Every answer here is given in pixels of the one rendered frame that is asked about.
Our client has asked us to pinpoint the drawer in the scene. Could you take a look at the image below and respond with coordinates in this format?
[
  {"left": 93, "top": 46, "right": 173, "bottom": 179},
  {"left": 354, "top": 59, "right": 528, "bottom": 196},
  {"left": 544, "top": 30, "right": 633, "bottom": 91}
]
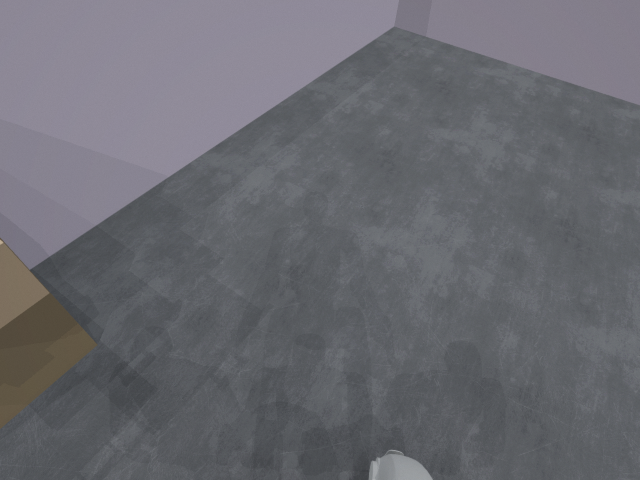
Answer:
[{"left": 0, "top": 240, "right": 49, "bottom": 329}]

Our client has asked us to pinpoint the cabinet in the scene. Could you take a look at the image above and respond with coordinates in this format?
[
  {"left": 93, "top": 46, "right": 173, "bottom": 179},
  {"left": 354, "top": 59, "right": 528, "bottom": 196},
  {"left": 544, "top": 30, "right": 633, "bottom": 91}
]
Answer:
[{"left": 0, "top": 238, "right": 97, "bottom": 429}]

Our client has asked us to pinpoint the right robot thigh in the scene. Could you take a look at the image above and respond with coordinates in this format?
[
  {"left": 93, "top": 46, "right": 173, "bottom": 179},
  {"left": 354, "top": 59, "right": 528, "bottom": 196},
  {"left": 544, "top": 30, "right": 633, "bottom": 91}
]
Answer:
[{"left": 369, "top": 454, "right": 433, "bottom": 480}]

